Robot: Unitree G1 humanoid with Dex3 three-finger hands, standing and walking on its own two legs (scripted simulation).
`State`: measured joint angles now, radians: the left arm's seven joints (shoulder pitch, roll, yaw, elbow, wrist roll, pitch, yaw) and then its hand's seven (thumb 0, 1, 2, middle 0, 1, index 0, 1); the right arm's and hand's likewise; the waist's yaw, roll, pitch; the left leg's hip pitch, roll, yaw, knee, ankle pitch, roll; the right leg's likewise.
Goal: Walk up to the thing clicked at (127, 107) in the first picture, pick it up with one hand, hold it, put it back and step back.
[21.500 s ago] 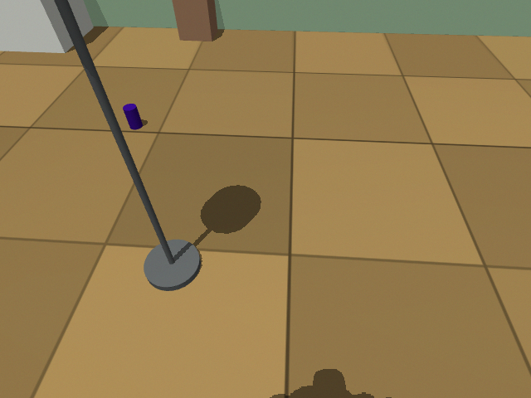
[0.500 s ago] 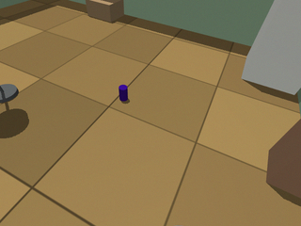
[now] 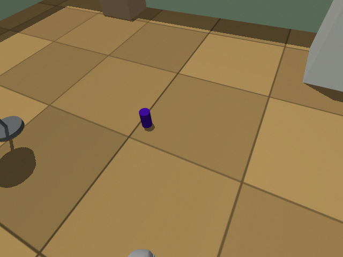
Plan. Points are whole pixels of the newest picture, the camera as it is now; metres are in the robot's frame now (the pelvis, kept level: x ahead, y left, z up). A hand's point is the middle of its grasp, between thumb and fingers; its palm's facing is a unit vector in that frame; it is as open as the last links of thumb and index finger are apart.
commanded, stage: walk up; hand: left
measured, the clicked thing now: (145, 118) +1.14 +0.28 -0.70
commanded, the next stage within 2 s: none
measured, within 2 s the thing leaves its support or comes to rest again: neither
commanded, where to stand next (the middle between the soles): +0.78 +0.04 m, yaw +1 degrees
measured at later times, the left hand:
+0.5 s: hand (80, 202) +0.29 +0.31 -0.15, palm faces -0.05 -0.94 -0.33, open 7.3 cm
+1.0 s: hand (108, 145) +0.48 +0.25 -0.11, palm faces +0.01 -0.91 -0.42, open 7.3 cm
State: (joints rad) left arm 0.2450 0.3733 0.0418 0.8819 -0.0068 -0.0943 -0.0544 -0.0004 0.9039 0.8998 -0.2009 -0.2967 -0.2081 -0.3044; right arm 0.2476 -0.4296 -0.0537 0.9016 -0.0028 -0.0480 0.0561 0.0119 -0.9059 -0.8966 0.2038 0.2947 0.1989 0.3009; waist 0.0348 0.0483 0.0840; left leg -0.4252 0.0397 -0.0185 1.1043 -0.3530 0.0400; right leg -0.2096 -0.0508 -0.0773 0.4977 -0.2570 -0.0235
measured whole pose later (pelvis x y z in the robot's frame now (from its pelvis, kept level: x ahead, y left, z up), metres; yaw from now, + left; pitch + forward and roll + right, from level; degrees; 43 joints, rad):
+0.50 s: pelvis +0.24 +0.03 +0.00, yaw +0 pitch -3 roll +1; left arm 0.30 0.44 0.04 0.89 0.00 -0.05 -0.07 0.00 0.91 0.90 -0.20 -0.30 -0.21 -0.30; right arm 0.30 -0.37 -0.05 0.85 -0.01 -0.08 0.06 0.01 -0.90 -0.90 0.21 0.30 0.20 0.30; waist 0.00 -0.06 0.09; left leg -0.16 0.01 0.11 0.46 -0.24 0.03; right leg -0.50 -0.09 0.03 0.95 -0.27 -0.01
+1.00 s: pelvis +0.44 -0.02 +0.00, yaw +1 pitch -3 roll +0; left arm 0.33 0.37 0.04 0.86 0.01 -0.09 -0.05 0.00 0.90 0.90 -0.20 -0.30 -0.21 -0.30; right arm 0.29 -0.44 -0.06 0.88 -0.01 -0.02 0.07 0.01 -0.91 -0.90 0.20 0.29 0.20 0.30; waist 0.02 0.09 0.07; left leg -0.52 0.05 -0.08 0.93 -0.19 0.00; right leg -0.14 0.00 -0.11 0.40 -0.21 -0.05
